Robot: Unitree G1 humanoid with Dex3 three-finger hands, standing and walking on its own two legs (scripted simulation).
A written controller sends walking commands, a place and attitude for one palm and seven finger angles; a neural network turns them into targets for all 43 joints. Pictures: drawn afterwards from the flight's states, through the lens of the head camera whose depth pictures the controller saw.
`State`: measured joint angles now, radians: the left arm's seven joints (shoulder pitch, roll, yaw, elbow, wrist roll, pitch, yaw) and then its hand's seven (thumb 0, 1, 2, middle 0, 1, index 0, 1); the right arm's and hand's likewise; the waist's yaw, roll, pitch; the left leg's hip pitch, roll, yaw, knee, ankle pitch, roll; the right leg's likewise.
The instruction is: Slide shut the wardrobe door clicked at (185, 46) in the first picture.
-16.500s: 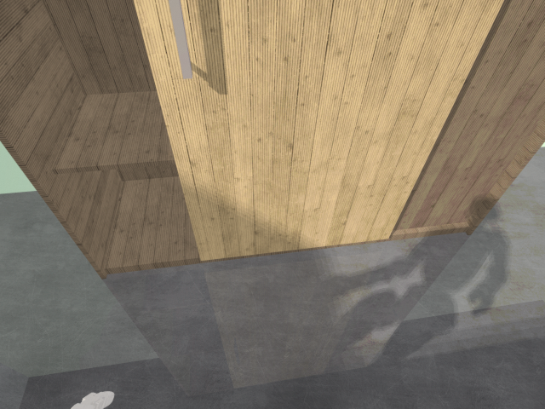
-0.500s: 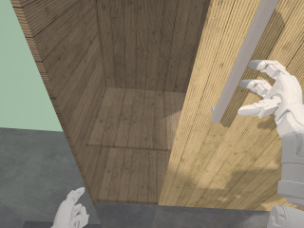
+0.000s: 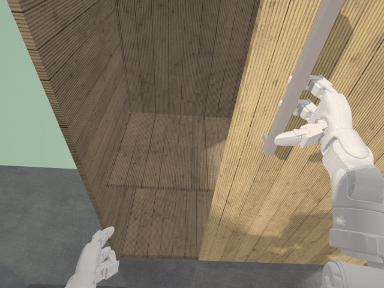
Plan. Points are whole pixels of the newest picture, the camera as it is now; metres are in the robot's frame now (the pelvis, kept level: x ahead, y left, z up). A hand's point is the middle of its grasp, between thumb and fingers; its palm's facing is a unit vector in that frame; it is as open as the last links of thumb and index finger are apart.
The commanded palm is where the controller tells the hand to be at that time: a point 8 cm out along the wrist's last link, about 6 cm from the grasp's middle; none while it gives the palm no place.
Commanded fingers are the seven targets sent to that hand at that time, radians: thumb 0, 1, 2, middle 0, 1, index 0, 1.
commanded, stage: feel for the door with the fingertips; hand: right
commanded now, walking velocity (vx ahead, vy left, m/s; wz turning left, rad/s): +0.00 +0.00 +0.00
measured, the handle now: (291, 84) +0.42 -0.16 +0.27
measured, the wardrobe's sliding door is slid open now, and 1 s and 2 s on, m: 0.39 0.39 0.39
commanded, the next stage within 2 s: slide the fingers in behind the handle in 0.10 s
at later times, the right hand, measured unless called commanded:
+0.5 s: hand (295, 111) +0.38 -0.16 +0.24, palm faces +0.03 +1.00 -0.04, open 13.8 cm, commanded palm +0.35 -0.21 +0.24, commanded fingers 0.00 0.50 -0.30 0.30 1.20 0.30 1.20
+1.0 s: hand (287, 115) +0.36 -0.14 +0.24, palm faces +0.02 +1.00 -0.03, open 14.1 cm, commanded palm +0.34 -0.19 +0.24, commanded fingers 0.00 0.50 -0.30 0.30 1.20 0.30 1.20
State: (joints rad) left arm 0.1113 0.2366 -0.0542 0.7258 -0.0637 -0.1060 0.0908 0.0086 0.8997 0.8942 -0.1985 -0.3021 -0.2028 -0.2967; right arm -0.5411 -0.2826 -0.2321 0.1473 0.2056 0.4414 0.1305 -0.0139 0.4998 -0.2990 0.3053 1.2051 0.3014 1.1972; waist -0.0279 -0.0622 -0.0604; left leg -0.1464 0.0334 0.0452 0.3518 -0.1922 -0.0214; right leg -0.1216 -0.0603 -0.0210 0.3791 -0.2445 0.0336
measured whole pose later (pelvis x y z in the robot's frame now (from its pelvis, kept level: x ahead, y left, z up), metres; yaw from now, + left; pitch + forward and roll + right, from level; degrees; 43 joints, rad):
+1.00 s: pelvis +0.00 +0.00 +0.00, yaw +0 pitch -2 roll +1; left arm 0.10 0.24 -0.05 0.73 -0.06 -0.08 0.08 0.01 0.90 0.89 -0.20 -0.30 -0.20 -0.30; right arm -0.52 -0.23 -0.18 0.06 0.19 0.48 0.07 -0.01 0.50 -0.30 0.30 1.21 0.28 1.19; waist -0.04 -0.06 -0.05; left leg -0.12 0.03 0.04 0.34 -0.19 -0.02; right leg -0.10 -0.06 -0.02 0.36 -0.24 0.04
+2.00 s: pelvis +0.00 +0.00 +0.00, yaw +0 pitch -1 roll +1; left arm 0.11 0.25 -0.05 0.72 -0.06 -0.05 0.08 0.01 0.90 0.89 -0.20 -0.30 -0.20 -0.30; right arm -0.46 -0.29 -0.25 0.01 0.20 0.48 0.11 -0.01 0.50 -0.30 0.30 1.20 0.29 1.18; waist -0.04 -0.07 -0.06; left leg -0.13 0.02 0.04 0.35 -0.20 -0.02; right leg -0.10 -0.07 -0.02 0.37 -0.25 0.04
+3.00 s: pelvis +0.01 +0.00 +0.00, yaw +0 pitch +0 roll +1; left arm 0.14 0.25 -0.04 0.72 -0.07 -0.12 0.09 0.01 0.90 0.89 -0.20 -0.30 -0.20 -0.30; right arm -0.51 -0.37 -0.30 0.17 0.22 0.39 0.21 -0.01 0.50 -0.30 0.30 1.20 0.30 1.20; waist -0.03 -0.06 -0.06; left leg -0.14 0.04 0.05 0.33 -0.19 -0.03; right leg -0.13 -0.06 -0.01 0.38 -0.25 0.03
